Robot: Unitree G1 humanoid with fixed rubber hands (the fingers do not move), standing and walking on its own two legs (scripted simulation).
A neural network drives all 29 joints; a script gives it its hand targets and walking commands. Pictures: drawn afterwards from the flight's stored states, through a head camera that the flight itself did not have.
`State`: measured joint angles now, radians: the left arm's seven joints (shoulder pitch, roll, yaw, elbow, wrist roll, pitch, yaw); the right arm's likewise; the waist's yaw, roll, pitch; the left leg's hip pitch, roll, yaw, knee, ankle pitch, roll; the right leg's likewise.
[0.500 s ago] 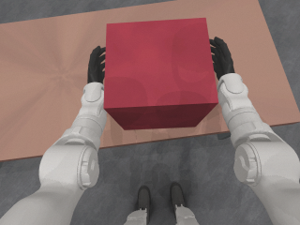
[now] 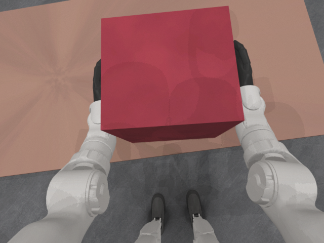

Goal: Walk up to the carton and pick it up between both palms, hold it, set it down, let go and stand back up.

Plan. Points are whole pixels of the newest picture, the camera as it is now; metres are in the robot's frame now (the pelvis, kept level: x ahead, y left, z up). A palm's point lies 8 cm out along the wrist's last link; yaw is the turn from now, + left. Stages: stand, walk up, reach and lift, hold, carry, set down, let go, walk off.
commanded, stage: reach and lift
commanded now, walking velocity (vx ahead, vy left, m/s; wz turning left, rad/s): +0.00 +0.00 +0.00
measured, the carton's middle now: (169, 89) +0.47 +0.00 -0.05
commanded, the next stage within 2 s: none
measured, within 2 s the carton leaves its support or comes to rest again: leaves its support in 1.44 s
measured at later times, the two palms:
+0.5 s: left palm (104, 94) +0.47 +0.16 -0.07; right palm (239, 79) +0.49 -0.16 -0.07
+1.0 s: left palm (103, 95) +0.47 +0.16 -0.07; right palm (237, 80) +0.49 -0.16 -0.07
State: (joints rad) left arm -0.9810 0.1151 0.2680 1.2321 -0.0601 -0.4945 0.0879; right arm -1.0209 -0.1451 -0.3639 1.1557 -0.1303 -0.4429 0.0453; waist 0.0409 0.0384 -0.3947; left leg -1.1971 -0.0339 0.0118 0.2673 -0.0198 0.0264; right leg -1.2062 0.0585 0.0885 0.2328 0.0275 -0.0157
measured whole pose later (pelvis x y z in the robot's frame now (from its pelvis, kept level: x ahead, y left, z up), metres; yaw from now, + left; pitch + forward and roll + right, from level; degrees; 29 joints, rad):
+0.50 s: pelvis +0.00 +0.01 -0.01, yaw +0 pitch +52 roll +0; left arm -0.97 0.08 0.22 1.19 -0.07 -0.47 0.15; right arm -1.02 -0.17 -0.33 1.22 -0.04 -0.50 0.01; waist 0.03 0.02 -0.37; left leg -1.27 -0.05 0.03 0.51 -0.15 0.04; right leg -1.29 0.06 0.09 0.50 -0.12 0.00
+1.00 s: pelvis +0.00 +0.01 -0.04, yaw +0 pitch +48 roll +1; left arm -0.98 0.11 0.07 1.19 -0.16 -0.42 0.20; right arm -1.05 -0.20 -0.18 1.30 0.10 -0.52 -0.04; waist 0.06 0.01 -0.37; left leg -1.35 -0.04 0.06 0.81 -0.30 0.05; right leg -1.38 0.07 0.10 0.82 -0.27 0.00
